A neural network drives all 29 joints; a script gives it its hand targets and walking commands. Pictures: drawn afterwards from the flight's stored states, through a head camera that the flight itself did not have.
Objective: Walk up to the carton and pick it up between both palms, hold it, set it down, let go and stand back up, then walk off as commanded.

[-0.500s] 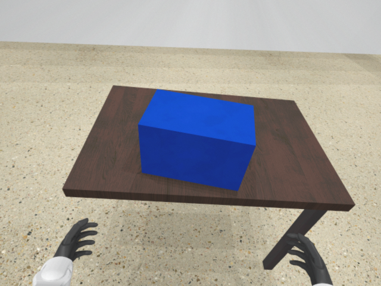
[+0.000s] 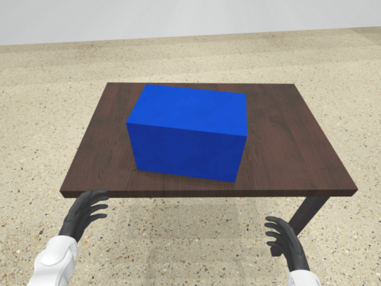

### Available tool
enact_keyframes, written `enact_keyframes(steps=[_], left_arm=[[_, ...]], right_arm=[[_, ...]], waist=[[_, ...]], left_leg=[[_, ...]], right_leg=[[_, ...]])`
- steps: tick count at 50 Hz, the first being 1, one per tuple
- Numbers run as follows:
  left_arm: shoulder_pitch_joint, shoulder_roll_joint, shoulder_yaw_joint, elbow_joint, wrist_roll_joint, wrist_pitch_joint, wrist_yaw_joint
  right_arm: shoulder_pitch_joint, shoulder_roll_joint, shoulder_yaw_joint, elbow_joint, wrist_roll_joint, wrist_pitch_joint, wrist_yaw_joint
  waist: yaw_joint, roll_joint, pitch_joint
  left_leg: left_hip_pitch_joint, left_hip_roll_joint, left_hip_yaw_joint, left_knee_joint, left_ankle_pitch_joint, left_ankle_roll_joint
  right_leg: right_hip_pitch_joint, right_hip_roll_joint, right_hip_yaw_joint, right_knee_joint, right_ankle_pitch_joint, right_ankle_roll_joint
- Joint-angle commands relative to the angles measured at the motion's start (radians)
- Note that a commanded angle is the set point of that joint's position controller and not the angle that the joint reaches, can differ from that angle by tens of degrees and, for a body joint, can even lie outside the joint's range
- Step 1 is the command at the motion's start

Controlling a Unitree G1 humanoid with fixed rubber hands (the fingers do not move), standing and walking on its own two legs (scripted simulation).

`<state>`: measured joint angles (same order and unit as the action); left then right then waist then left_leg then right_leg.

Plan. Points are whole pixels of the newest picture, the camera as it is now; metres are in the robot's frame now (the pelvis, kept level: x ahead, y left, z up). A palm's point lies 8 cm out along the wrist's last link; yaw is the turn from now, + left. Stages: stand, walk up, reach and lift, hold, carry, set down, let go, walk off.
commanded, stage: reach and lift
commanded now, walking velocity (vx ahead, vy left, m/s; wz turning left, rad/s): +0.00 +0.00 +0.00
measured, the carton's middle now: (190, 132) +0.55 +0.04 +0.00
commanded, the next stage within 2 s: none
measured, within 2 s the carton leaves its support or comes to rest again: neither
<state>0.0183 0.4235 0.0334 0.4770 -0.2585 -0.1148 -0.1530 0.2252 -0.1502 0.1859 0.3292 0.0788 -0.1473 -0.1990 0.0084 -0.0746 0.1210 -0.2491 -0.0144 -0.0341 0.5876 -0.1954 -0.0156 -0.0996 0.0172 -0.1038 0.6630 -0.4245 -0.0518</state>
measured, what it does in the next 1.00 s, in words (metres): stands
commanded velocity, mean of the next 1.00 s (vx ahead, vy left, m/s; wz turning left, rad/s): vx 0.00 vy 0.00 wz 0.00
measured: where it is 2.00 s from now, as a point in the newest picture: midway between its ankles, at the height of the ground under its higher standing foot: outside the picture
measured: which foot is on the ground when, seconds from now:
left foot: down 0.00-1.00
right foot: down 0.00-1.00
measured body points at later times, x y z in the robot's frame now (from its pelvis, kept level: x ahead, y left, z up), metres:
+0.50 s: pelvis +0.02 +0.01 +0.00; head +0.03 +0.05 +0.45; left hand +0.31 +0.29 +0.02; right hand +0.27 -0.18 +0.03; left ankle +0.09 +0.14 -0.72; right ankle -0.02 -0.06 -0.72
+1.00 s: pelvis +0.03 +0.00 +0.00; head +0.05 +0.03 +0.45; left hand +0.37 +0.28 +0.05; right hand +0.36 -0.16 +0.05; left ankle +0.09 +0.14 -0.72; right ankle -0.02 -0.06 -0.72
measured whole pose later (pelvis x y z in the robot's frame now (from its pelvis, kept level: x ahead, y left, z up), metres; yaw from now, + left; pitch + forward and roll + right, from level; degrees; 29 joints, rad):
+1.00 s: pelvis +0.03 +0.00 +0.00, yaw +0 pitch -4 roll +1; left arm -0.35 0.49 0.04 0.64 -0.32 -0.05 -0.15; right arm -0.21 -0.11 0.10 0.37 0.18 -0.01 -0.24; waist 0.01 -0.09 0.12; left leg -0.30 -0.02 -0.03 0.59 -0.23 -0.02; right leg -0.13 0.02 -0.10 0.63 -0.44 -0.05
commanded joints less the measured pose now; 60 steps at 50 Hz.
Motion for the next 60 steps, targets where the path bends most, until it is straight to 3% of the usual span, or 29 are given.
enact_keyframes(steps=[1,3,6,10,13,14,16,19,20,21,22,24,25,27,28,30,33,35,37,38,42,44,46,48,51,53,55,59,60], left_arm=[[-0.183,0.349,0.2,-0.175,-0.03,-0.066,-0.008],[-0.121,0.354,0.236,-0.219,-0.018,-0.068,-0.014],[-0.151,0.359,0.237,-0.257,0.0,-0.074,-0.014],[-0.22,0.371,0.239,-0.259,0.017,-0.069,-0.006],[-0.318,0.392,0.203,-0.259,-0.037,-0.06,0.008],[-0.35,0.398,0.206,-0.276,-0.045,-0.059,0.012],[-0.407,0.383,0.178,-0.266,-0.069,-0.059,0.02],[-0.399,0.381,0.163,-0.247,-0.084,-0.048,0.03],[-0.437,0.379,0.144,-0.222,-0.098,-0.042,0.029],[-0.455,0.378,0.152,-0.212,-0.098,-0.038,0.03],[-0.428,0.363,0.14,-0.17,-0.098,-0.031,0.026],[-0.415,0.36,0.144,-0.153,-0.083,-0.015,0.018],[-0.457,0.358,0.134,-0.122,-0.08,-0.003,0.016],[-0.486,0.364,0.142,-0.118,-0.069,0.011,0.008],[-0.488,0.375,0.158,-0.095,-0.066,0.015,0.006],[-0.528,0.368,0.155,-0.075,-0.061,0.024,0.004],[-0.583,0.362,0.14,-0.012,-0.073,0.034,-0.005],[-0.633,0.365,0.13,0.025,-0.086,0.036,-0.006],[-0.672,0.384,0.148,0.039,-0.094,0.037,-0.007],[-0.675,0.365,0.131,0.066,-0.092,0.037,-0.009],[-0.7,0.365,0.146,0.086,-0.077,0.031,-0.014],[-0.777,0.356,0.125,0.098,-0.089,0.031,-0.014],[-0.767,0.36,0.144,0.133,-0.067,0.031,-0.015],[-0.845,0.373,0.136,0.115,-0.071,0.023,-0.008],[-0.88,0.359,0.111,0.141,-0.073,0.011,-0.003],[-0.939,0.358,0.114,0.126,-0.072,0.012,0.01],[-0.964,0.362,0.111,0.128,-0.064,0.015,0.012],[-0.993,0.356,0.112,0.173,-0.057,0.022,0.022],[-1.01,0.351,0.107,0.186,-0.049,0.025,0.022]], right_arm=[[-0.122,0.067,-0.029,-0.392,0.156,-0.093,-0.04],[-0.029,0.08,0.011,-0.409,0.163,-0.113,-0.047],[-0.043,0.077,0.028,-0.381,0.191,-0.121,-0.049],[-0.093,0.067,-0.009,-0.299,0.199,-0.09,-0.051],[-0.212,0.038,-0.076,-0.34,0.185,-0.062,-0.049],[-0.239,0.032,-0.08,-0.34,0.191,-0.052,-0.047],[-0.314,0.017,-0.118,-0.332,0.173,-0.035,-0.037],[-0.307,0.013,-0.119,-0.33,0.186,-0.01,-0.025],[-0.354,0.009,-0.124,-0.319,0.186,0.005,-0.021],[-0.372,-0.001,-0.132,-0.314,0.187,0.018,-0.02],[-0.352,0.014,-0.131,-0.267,0.188,0.036,-0.018],[-0.344,0.007,-0.109,-0.233,0.203,0.045,-0.021],[-0.396,-0.011,-0.122,-0.222,0.201,0.054,-0.022],[-0.404,-0.018,-0.114,-0.2,0.214,0.066,-0.026],[-0.423,-0.018,-0.113,-0.192,0.212,0.072,-0.028],[-0.465,-0.028,-0.126,-0.165,0.2,0.079,-0.032],[-0.532,-0.051,-0.146,-0.138,0.193,0.094,-0.041],[-0.586,-0.048,-0.144,-0.101,0.187,0.105,-0.044],[-0.624,-0.065,-0.139,-0.117,0.19,0.108,-0.05],[-0.642,-0.068,-0.14,-0.091,0.183,0.112,-0.049],[-0.656,-0.072,-0.107,-0.053,0.21,0.1,-0.054],[-0.752,-0.096,-0.151,-0.028,0.195,0.106,-0.058],[-0.745,-0.097,-0.143,0.022,0.191,0.101,-0.06],[-0.813,-0.095,-0.153,0.022,0.197,0.1,-0.064],[-0.854,-0.108,-0.18,0.064,0.198,0.096,-0.06],[-0.938,-0.12,-0.185,0.069,0.21,0.086,-0.053],[-0.956,-0.13,-0.191,0.078,0.205,0.084,-0.057],[-1.008,-0.149,-0.209,0.111,0.204,0.091,-0.051],[-1.024,-0.151,-0.216,0.128,0.203,0.098,-0.051]], waist=[[0.11,0.073,-0.173],[0.121,0.062,-0.18],[0.105,0.117,-0.188],[0.093,0.207,-0.188],[0.065,0.2,-0.217],[0.069,0.219,-0.235],[0.052,0.211,-0.249],[0.059,0.223,-0.26],[0.04,0.209,-0.248],[0.044,0.202,-0.267],[0.033,0.194,-0.234],[0.042,0.202,-0.23],[0.023,0.192,-0.226],[0.026,0.207,-0.257],[0.027,0.181,-0.244],[0.022,0.192,-0.27],[-0.004,0.144,-0.265],[-0.018,0.147,-0.282],[-0.008,0.124,-0.33],[-0.021,0.126,-0.311],[-0.012,0.128,-0.365],[-0.04,0.12,-0.396],[-0.025,0.112,-0.392],[-0.035,0.138,-0.465],[-0.061,0.131,-0.501],[-0.049,0.159,-0.577],[-0.063,0.169,-0.612],[-0.054,0.152,-0.709],[-0.065,0.151,-0.715]], left_leg=[[0.087,0.022,0.036,-0.091,-0.033,0.037],[0.112,0.015,0.04,-0.099,0.015,0.041],[0.151,0.019,0.028,-0.091,0.043,0.032],[0.181,0.02,0.028,-0.08,0.061,0.024],[0.175,0.022,0.036,-0.072,0.026,0.027],[0.167,0.019,0.041,-0.067,0.025,0.031],[0.158,0.024,0.038,-0.059,0.012,0.034],[0.165,0.03,0.04,-0.055,0.03,0.033],[0.155,0.032,0.036,-0.06,0.01,0.037],[0.145,0.03,0.043,-0.059,0.014,0.039],[0.156,0.03,0.045,-0.067,0.024,0.041],[0.168,0.03,0.034,-0.074,0.058,0.039],[0.156,0.031,0.033,-0.074,0.06,0.04],[0.166,0.03,0.031,-0.084,0.074,0.044],[0.17,0.032,0.032,-0.078,0.074,0.047],[0.145,0.027,0.025,-0.079,0.088,0.049],[0.135,0.031,0.026,-0.083,0.078,0.052],[0.096,0.031,0.023,-0.086,0.068,0.054],[0.081,0.024,0.026,-0.088,0.062,0.063],[0.085,0.027,0.025,-0.094,0.065,0.057],[0.076,0.024,0.021,-0.093,0.109,0.058],[0.053,0.035,0.01,-0.099,0.116,0.054],[0.066,0.028,0.009,-0.103,0.135,0.054],[0.033,0.022,0.018,-0.094,0.133,0.052],[0.045,0.024,0.022,-0.086,0.152,0.045],[0.038,0.024,0.018,-0.076,0.197,0.037],[0.049,0.021,0.022,-0.067,0.221,0.03],[0.041,0.018,0.027,-0.052,0.269,0.032],[0.036,0.021,0.023,-0.053,0.271,0.032]], right_leg=[[-0.195,-0.159,0.322,-0.336,0.16,0.112],[-0.157,-0.147,0.305,-0.32,0.288,0.126],[-0.17,-0.14,0.293,-0.304,0.363,0.119],[-0.208,-0.128,0.27,-0.309,0.275,0.09],[-0.232,-0.123,0.263,-0.313,0.187,0.075],[-0.239,-0.122,0.257,-0.304,0.171,0.073],[-0.265,-0.111,0.243,-0.293,0.11,0.06],[-0.249,-0.118,0.244,-0.288,0.141,0.061],[-0.26,-0.121,0.255,-0.298,0.135,0.061],[-0.251,-0.117,0.246,-0.289,0.141,0.064],[-0.243,-0.111,0.229,-0.288,0.17,0.061],[-0.225,-0.109,0.225,-0.279,0.255,0.069],[-0.227,-0.106,0.226,-0.274,0.288,0.072],[-0.205,-0.105,0.227,-0.274,0.334,0.078],[-0.201,-0.108,0.232,-0.276,0.329,0.079],[-0.195,-0.107,0.223,-0.257,0.371,0.083],[-0.195,-0.108,0.215,-0.255,0.397,0.094],[-0.179,-0.123,0.228,-0.248,0.438,0.102],[-0.16,-0.123,0.23,-0.236,0.451,0.11],[-0.161,-0.122,0.228,-0.238,0.488,0.115],[-0.118,-0.134,0.241,-0.223,0.594,0.127],[-0.127,-0.132,0.221,-0.204,0.663,0.133],[-0.115,-0.122,0.216,-0.208,0.681,0.136],[-0.112,-0.123,0.217,-0.199,0.675,0.132],[-0.122,-0.114,0.203,-0.196,0.704,0.133],[-0.138,-0.1,0.186,-0.183,0.704,0.134],[-0.138,-0.101,0.183,-0.183,0.742,0.139],[-0.128,-0.09,0.169,-0.164,0.805,0.137],[-0.121,-0.094,0.171,-0.16,0.828,0.14]])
